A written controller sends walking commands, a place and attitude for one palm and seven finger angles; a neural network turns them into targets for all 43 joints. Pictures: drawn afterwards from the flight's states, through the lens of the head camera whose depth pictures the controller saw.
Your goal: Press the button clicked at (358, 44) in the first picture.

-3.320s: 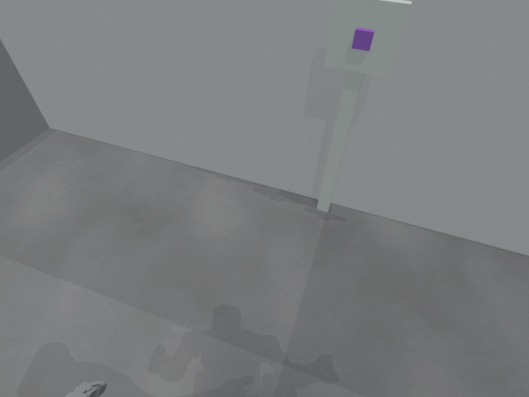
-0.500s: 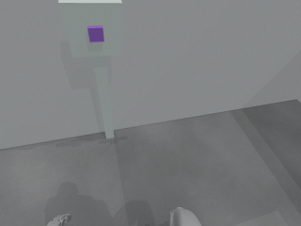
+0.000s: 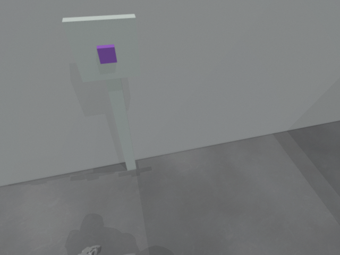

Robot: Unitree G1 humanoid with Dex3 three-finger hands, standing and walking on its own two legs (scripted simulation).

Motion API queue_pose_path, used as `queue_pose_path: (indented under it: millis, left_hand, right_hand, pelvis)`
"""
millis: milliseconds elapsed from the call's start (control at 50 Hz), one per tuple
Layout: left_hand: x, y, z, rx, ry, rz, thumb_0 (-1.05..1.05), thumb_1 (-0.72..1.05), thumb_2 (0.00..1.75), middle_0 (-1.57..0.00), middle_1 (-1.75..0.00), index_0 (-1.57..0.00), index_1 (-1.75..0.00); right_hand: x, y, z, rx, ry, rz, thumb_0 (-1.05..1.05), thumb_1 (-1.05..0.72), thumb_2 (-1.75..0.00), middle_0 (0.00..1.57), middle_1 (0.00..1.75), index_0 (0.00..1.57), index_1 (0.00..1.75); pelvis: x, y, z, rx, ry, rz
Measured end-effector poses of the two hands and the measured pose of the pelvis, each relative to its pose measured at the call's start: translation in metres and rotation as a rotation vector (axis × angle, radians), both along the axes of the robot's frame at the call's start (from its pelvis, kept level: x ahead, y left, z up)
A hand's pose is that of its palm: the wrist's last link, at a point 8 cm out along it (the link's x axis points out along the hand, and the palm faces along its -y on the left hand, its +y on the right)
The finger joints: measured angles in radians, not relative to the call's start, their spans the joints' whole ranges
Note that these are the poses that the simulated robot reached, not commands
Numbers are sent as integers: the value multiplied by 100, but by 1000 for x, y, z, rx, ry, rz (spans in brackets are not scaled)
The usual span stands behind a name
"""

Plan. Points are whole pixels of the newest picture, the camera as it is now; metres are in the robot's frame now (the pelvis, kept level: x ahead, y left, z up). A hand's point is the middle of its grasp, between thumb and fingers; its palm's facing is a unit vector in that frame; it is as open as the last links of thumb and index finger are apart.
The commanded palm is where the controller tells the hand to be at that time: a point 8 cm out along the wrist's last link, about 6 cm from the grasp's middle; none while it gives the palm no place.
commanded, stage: turn to face it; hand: left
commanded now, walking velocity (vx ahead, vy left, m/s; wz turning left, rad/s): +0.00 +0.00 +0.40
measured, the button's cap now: (107, 53) +0.70 +0.23 +0.10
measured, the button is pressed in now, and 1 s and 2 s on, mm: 0 0 0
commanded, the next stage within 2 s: take the last steps up to it in 0.46 s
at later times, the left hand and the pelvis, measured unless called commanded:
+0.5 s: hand out of the picture +0.00 +0.24 -0.16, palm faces +0.18 -0.96 -0.23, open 7.4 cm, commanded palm none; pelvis -0.01 +0.03 +0.01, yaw +8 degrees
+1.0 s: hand out of the picture -0.09 +0.12 -0.16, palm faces +0.33 -0.93 -0.13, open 7.3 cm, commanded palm none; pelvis +0.02 +0.00 +0.01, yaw +13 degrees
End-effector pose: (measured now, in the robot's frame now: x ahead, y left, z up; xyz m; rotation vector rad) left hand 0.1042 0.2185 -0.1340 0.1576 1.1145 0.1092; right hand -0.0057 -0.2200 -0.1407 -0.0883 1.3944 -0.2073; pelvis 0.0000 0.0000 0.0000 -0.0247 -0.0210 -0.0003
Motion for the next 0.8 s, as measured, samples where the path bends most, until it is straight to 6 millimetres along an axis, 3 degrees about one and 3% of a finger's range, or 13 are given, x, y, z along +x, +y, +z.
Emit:
queue_pose_path:
  millis: [100, 160, 320, 460, 640, 800]
  left_hand:
    - [-37, 49, -22, 6, 60, 105, -1, 92, 89, -20, -30, -21, -30]
    - [-62, 70, -24, 22, 137, 139, 0, 92, 89, -20, -30, -20, -30]
    - [-104, 88, -2, 32, 212, 193, 1, 91, 89, -20, -30, -20, -30]
    - [-118, 73, 4, 33, 217, 222, 1, 91, 89, -20, -30, -20, -30]
    - [-117, 26, 10, 57, 130, 232, 1, 91, 89, -20, -30, -20, -30]
    - [-160, -18, 19, 7, 195, 296, 1, 92, 89, -20, -30, -20, -30]
  right_hand:
    - [43, -4, 7, -93, -88, 99, 2, -93, -90, 20, 30, 19, 30]
    - [57, 1, 18, -122, -128, 134, 1, -93, -90, 20, 30, 19, 30]
    - [74, 22, 35, -107, -148, 196, 0, -92, -90, 20, 30, 20, 30]
    - [75, 30, 26, -48, -149, 215, 0, -92, -90, 20, 30, 20, 30]
    - [60, 1, -4, 24, -115, 224, 0, -92, -90, 20, 30, 20, 30]
    - [58, -18, 7, 44, -71, 247, 1, -91, -90, 20, 30, 20, 30]
  pelvis:
    - [0, 24, -12, -13, 0, 53]
    - [-2, 33, -8, -12, 5, 58]
    - [-5, 44, 13, -16, 15, 94]
    - [-10, 36, 14, 3, 10, 127]
    - [-19, 3, 3, 45, 6, 169]
    - [-7, -16, 18, 49, 2, 200]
